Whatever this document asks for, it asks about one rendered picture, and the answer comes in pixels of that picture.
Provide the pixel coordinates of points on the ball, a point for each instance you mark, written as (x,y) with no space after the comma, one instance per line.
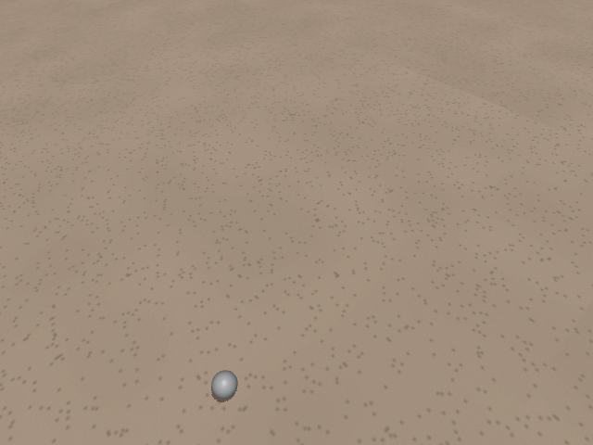
(224,384)

